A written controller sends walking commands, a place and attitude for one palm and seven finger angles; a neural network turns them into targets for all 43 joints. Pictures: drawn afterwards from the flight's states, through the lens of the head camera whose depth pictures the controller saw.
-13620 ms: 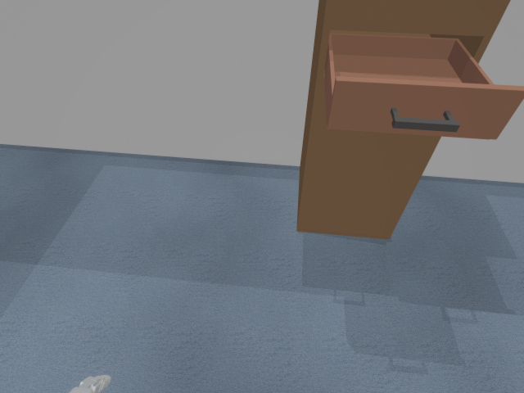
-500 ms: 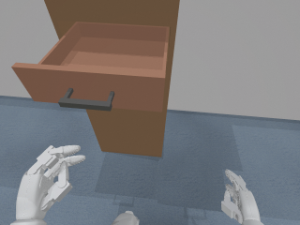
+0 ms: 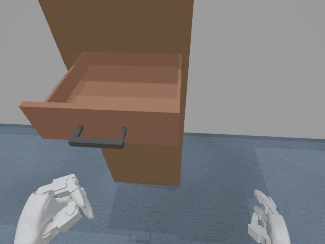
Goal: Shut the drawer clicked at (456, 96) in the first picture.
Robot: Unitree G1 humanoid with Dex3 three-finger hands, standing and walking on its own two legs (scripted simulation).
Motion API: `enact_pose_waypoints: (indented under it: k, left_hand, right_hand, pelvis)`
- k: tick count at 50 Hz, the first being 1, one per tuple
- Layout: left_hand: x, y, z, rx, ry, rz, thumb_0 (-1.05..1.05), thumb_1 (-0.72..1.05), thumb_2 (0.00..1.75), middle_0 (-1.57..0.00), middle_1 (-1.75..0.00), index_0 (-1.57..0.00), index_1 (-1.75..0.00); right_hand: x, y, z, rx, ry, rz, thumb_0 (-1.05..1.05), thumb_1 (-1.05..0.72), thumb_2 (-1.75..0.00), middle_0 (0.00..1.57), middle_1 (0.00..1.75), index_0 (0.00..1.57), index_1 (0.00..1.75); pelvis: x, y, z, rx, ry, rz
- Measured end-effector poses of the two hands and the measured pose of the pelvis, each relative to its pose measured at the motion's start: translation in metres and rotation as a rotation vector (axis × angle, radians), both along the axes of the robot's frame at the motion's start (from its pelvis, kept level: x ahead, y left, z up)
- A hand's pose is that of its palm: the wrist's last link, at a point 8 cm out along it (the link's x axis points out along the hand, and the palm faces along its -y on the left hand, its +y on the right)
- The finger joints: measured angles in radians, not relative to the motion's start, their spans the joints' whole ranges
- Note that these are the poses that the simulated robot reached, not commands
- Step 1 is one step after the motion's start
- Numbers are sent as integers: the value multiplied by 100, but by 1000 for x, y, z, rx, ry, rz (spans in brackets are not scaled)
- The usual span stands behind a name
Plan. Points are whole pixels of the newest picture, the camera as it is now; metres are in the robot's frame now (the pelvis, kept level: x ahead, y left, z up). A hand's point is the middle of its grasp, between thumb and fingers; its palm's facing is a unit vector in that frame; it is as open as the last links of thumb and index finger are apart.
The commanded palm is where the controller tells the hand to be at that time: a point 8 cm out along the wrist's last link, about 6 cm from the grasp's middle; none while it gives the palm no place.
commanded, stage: raise the hand and make a fist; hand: left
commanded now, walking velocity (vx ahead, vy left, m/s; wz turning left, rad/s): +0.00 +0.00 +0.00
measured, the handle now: (99, 136) +0.33 +0.20 +0.11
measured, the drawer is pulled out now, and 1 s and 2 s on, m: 0.28 0.28 0.28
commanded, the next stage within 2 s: bring the fist close to the handle in 0.82 s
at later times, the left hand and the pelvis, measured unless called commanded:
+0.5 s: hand (61, 186) +0.15 +0.17 +0.21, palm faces +0.04 -0.99 -0.14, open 3.3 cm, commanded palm +0.12 +0.21 +0.21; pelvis -0.02 +0.00 +0.01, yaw +0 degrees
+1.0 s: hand (74, 180) +0.17 +0.17 +0.19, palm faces +0.06 -0.99 -0.12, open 3.3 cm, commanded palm +0.13 +0.22 +0.20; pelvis +0.00 -0.03 +0.02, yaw +0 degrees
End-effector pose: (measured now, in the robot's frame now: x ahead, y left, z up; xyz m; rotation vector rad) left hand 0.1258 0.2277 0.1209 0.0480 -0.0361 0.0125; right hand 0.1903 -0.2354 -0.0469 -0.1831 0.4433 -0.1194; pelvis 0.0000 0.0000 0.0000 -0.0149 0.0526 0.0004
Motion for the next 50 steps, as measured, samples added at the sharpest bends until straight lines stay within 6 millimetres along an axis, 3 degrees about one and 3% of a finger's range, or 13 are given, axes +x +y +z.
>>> enact_pose_waypoints:
  k: [3, 9, 15, 19, 26, 34, 43, 50]
  left_hand:
    - [6, -2, 9, 21, -18, -11, 2, 90, 90, -117, -135, -117, -135]
    - [11, 0, 49, 52, -156, 8, 2, 90, 90, -129, -148, -129, -148]
    - [11, -2, 62, 54, -110, -9, 2, 90, 90, -137, -156, -136, -156]
    - [9, -5, 69, 73, -83, -11, 2, 90, 90, -139, -158, -138, -158]
    - [3, -7, 98, 92, -181, 16, 2, 90, 90, -140, -160, -140, -159]
    - [10, -15, 74, 61, -47, 19, 1, 90, 90, -141, -160, -140, -160]
    - [10, -9, 94, 110, -152, 66, 2, 90, 90, -141, -160, -140, -160]
    - [23, -9, 74, 69, -49, 42, 1, 90, 90, -141, -160, -140, -160]
  right_hand:
    - [9, 19, 11, 23, -56, 37, 2, -90, -90, 20, 30, 20, 30]
    - [13, 51, 24, 76, -109, 112, 1, -90, -90, 20, 30, 20, 30]
    - [6, 61, 23, 99, -87, 135, 1, -90, -90, 20, 30, 21, 30]
    - [-2, 55, 22, 91, -70, 132, 1, -90, -90, 20, 30, 21, 30]
    - [-13, 36, 20, 75, -68, 110, 2, -90, -90, 20, 30, 21, 30]
    - [-21, 12, 19, 59, -61, 68, 2, -90, -90, 20, 30, 20, 30]
    - [-18, -5, 15, 49, -71, 53, 2, -90, -90, 20, 30, 20, 30]
    - [-7, -8, 13, 56, -69, 39, 2, -90, -90, 20, 30, 20, 30]
  pelvis:
    - [-2, 3, 2, 1, -13, 1]
    - [-4, 6, 5, -1, -47, -1]
    - [-9, 7, 9, 0, -79, -4]
    - [-13, 5, 11, 3, -91, -4]
    - [-19, -2, 13, 6, -110, -1]
    - [-22, -14, 14, 12, -118, -4]
    - [-13, -24, 15, 7, -116, -1]
    - [-3, -26, 15, 14, -100, -3]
